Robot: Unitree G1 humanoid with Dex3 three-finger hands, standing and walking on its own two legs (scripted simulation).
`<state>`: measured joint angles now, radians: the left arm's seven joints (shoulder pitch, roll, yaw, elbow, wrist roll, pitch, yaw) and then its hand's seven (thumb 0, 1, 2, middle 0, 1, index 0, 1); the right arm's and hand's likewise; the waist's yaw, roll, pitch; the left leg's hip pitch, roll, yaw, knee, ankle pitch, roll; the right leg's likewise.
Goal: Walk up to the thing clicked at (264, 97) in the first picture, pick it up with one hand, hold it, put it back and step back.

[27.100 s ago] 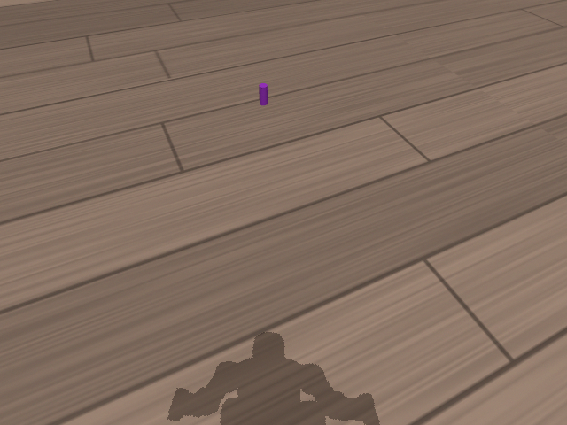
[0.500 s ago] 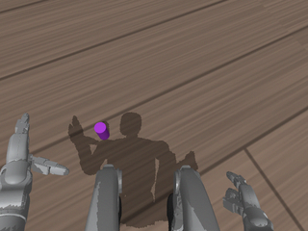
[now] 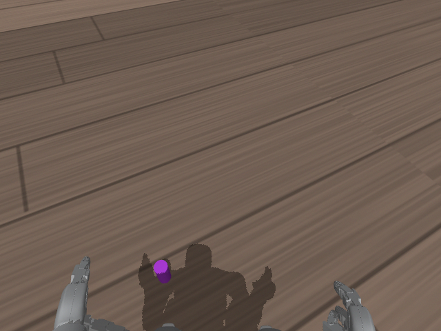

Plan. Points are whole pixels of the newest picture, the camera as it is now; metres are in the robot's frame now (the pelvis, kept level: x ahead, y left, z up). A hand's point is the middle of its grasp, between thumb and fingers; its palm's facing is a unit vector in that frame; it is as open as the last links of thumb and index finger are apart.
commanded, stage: home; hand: left
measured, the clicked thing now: (162, 272) +0.42 +0.20 -0.64
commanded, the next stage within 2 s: stand in 1.68 s
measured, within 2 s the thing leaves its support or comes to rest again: neither
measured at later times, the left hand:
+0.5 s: hand (112, 326) +0.16 +0.17 -0.04, palm faces +0.13 -0.95 -0.29, open 17.5 cm
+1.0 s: hand (117, 326) +0.16 +0.17 -0.04, palm faces +0.12 -0.95 -0.29, open 17.5 cm
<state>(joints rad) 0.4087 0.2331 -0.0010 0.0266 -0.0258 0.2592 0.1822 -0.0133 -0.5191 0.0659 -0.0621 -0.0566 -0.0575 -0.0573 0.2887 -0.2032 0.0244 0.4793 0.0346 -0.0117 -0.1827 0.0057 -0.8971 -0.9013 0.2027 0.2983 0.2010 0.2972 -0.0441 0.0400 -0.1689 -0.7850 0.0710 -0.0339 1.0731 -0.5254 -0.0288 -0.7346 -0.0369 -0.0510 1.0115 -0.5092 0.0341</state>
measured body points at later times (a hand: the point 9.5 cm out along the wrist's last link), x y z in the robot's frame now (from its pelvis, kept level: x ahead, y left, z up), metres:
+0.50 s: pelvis -0.01 -0.01 +0.02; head +0.02 -0.01 +0.47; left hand +0.15 +0.22 -0.02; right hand +0.16 -0.25 -0.06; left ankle +0.00 +0.13 -0.67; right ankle -0.01 -0.14 -0.67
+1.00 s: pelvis -0.01 -0.02 +0.02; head +0.02 -0.02 +0.47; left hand +0.15 +0.21 -0.02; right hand +0.16 -0.26 -0.06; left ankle +0.00 +0.13 -0.67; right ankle -0.01 -0.15 -0.67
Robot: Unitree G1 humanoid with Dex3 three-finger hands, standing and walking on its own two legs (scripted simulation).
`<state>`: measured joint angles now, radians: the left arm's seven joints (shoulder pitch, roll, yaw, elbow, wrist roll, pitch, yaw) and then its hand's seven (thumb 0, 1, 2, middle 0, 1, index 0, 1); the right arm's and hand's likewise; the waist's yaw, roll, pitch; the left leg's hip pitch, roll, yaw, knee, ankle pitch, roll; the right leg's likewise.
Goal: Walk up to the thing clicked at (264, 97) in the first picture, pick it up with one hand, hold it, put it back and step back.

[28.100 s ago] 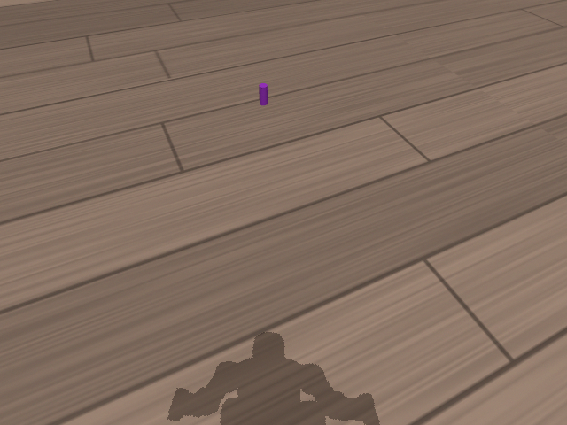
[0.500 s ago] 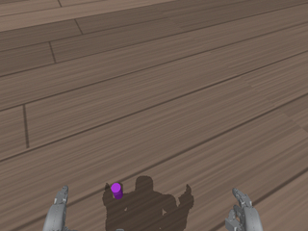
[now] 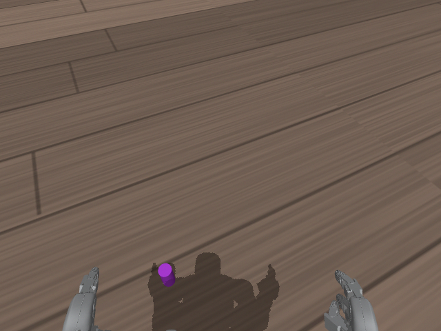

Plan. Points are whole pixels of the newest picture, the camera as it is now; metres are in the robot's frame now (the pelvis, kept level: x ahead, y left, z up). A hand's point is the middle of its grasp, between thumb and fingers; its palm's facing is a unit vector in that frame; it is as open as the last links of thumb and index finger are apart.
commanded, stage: home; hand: left
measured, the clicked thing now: (167, 275) +0.43 +0.21 -0.66
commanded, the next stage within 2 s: stand in 0.68 s
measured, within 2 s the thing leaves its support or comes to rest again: neither
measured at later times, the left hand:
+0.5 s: hand (113, 320) +0.17 +0.19 -0.06, palm faces +0.11 -0.95 -0.28, open 17.6 cm
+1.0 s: hand (114, 319) +0.17 +0.19 -0.06, palm faces +0.11 -0.95 -0.28, open 15.2 cm
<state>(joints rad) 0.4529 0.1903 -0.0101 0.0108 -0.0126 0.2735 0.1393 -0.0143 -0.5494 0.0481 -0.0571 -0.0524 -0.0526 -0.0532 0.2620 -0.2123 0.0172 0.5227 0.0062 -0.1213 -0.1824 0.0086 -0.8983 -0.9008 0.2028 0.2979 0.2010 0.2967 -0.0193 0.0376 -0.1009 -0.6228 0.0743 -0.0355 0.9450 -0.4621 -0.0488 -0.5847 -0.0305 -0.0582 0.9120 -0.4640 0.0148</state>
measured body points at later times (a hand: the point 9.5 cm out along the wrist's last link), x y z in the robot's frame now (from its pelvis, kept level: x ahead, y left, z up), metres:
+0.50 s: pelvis +0.00 +0.01 +0.00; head +0.03 +0.01 +0.45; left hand +0.16 +0.24 -0.04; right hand +0.16 -0.23 -0.08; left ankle +0.01 +0.15 -0.69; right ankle +0.00 -0.13 -0.69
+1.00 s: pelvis +0.00 +0.00 +0.00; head +0.03 +0.00 +0.45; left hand +0.16 +0.23 -0.04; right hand +0.16 -0.24 -0.08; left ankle +0.01 +0.15 -0.69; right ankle +0.00 -0.13 -0.69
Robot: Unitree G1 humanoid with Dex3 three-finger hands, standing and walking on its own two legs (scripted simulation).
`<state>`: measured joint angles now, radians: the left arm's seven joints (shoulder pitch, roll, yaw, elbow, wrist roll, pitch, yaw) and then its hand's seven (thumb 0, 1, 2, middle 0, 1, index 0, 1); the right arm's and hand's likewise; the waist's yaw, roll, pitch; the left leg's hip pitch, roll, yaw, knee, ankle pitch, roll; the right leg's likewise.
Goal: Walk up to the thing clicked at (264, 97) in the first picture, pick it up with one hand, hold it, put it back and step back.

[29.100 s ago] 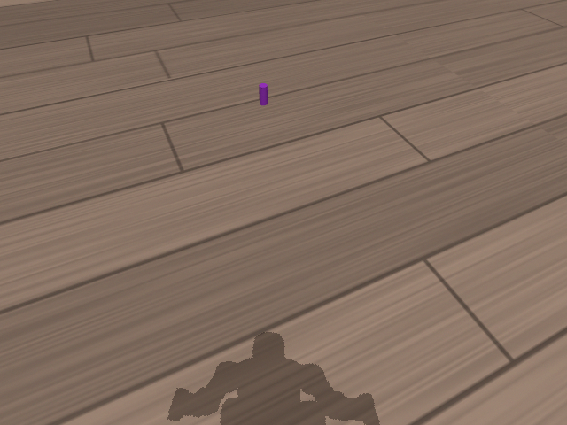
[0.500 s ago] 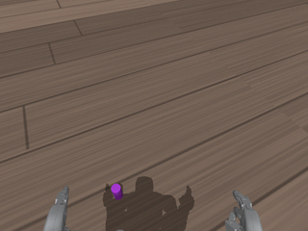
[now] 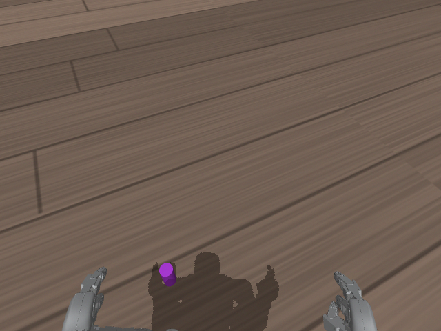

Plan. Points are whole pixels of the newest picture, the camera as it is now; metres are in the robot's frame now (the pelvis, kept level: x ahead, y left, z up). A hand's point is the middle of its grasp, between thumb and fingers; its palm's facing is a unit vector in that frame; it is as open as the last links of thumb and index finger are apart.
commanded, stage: stand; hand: left
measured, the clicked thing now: (168, 275) +0.43 +0.20 -0.66
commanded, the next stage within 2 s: none
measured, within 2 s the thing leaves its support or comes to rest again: neither
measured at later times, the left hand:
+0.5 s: hand out of the picture +0.09 +0.25 -0.11, palm faces +0.00 -0.93 -0.36, open 7.5 cm
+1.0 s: hand out of the picture +0.01 +0.26 -0.10, palm faces +0.01 -0.94 -0.35, open 7.4 cm
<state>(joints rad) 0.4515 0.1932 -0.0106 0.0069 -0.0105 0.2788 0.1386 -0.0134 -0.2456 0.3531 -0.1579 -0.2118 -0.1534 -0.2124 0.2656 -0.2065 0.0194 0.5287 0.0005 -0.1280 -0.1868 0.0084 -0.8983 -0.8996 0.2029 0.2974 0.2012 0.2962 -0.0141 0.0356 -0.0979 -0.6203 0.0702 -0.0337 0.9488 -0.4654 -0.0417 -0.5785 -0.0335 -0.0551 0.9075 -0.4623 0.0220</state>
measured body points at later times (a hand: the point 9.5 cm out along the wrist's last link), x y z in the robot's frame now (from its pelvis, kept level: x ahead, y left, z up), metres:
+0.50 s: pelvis -0.01 +0.00 +0.03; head +0.01 +0.01 +0.48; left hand +0.09 +0.30 -0.09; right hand +0.09 -0.29 -0.09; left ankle +0.01 +0.14 -0.69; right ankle +0.00 -0.13 -0.69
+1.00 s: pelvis -0.02 +0.01 +0.05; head -0.03 +0.00 +0.50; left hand +0.01 +0.31 -0.08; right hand +0.05 -0.28 -0.09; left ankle +0.01 +0.14 -0.69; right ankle +0.00 -0.13 -0.69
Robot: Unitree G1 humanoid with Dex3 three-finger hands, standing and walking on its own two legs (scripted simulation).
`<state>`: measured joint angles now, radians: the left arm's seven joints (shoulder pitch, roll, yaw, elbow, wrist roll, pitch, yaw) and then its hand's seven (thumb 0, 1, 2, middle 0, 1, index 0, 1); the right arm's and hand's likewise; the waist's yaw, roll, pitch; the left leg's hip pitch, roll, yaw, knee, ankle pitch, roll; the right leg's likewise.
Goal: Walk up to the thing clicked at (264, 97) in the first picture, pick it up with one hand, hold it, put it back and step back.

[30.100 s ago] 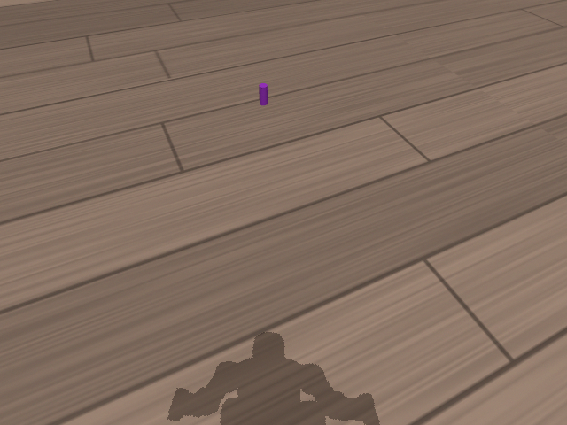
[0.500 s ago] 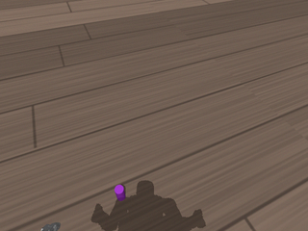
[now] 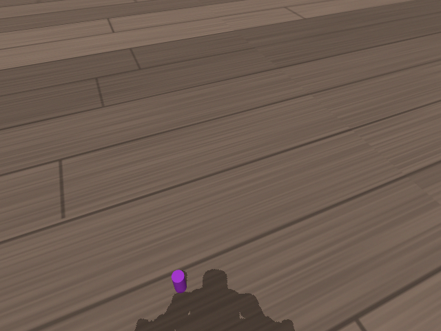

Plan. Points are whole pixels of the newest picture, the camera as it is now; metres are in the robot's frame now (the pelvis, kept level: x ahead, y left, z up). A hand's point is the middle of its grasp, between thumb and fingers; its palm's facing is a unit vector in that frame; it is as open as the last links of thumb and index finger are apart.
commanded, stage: stand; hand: left
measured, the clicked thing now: (179, 281) +0.45 +0.19 -0.71
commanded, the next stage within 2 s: step back in 1.30 s
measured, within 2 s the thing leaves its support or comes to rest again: neither
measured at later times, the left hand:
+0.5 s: hand out of the picture +0.09 +0.23 -0.15, palm faces -0.02 -0.94 -0.33, open 7.4 cm
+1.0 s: hand out of the picture +0.10 +0.24 -0.15, palm faces -0.02 -0.94 -0.35, open 7.4 cm
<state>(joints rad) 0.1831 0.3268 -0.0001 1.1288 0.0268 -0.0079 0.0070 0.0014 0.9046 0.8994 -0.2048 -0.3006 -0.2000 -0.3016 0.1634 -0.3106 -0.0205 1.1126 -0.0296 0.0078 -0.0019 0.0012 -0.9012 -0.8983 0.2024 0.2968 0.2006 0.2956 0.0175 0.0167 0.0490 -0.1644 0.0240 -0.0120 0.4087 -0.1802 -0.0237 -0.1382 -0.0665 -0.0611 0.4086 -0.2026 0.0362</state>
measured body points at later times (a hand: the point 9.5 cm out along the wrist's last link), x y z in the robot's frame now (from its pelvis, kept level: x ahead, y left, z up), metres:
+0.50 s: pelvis +0.02 -0.01 +0.00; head +0.02 -0.02 +0.45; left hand +0.09 +0.28 -0.13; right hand +0.08 -0.30 -0.14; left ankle +0.03 +0.13 -0.74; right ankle +0.01 -0.14 -0.74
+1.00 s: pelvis +0.03 -0.01 +0.01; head +0.03 -0.02 +0.45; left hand +0.10 +0.28 -0.13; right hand +0.09 -0.31 -0.14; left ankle +0.03 +0.13 -0.74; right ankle +0.01 -0.14 -0.74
